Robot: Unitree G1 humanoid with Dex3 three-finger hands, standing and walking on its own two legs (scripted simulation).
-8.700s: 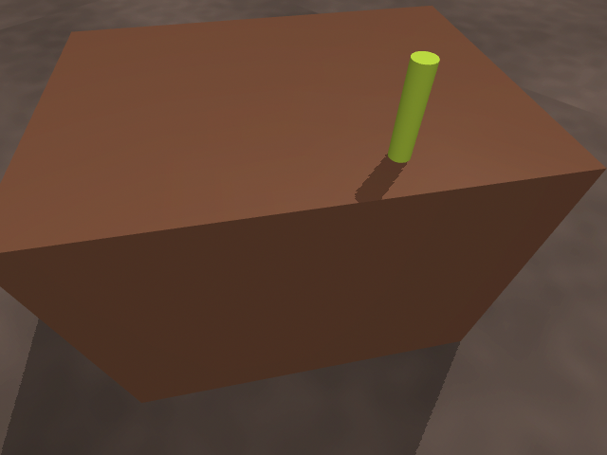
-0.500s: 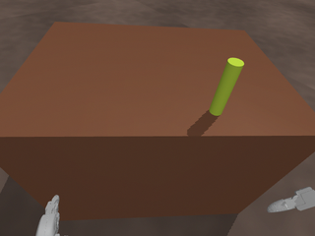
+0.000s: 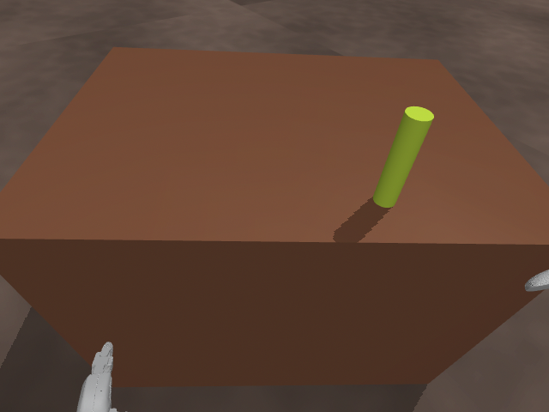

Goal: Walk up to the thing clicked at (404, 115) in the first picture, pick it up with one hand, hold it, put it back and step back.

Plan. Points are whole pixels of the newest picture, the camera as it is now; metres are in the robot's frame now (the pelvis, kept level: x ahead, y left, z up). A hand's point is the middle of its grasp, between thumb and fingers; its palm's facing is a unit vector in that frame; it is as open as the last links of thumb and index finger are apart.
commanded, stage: go down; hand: right
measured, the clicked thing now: (399, 161) +0.48 -0.21 +0.12
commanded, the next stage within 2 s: none
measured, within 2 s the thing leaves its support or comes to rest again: neither
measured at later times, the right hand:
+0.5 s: hand out of the picture +0.31 -0.35 +0.20, palm faces +0.22 +0.97 -0.10, open 17.7 cm
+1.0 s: hand out of the picture +0.35 -0.37 +0.20, palm faces +0.21 +0.98 +0.00, open 17.6 cm
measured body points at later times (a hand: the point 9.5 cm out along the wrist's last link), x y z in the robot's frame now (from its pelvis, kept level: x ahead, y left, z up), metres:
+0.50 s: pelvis +0.01 +0.00 +0.00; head +0.00 +0.01 +0.45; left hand +0.18 +0.26 -0.08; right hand +0.29 -0.40 +0.20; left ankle -0.02 +0.13 -0.74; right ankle +0.02 -0.14 -0.74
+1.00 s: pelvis +0.01 +0.00 -0.01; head +0.01 +0.00 +0.44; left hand +0.16 +0.26 -0.08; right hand +0.33 -0.42 +0.21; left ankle -0.02 +0.13 -0.74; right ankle +0.02 -0.14 -0.74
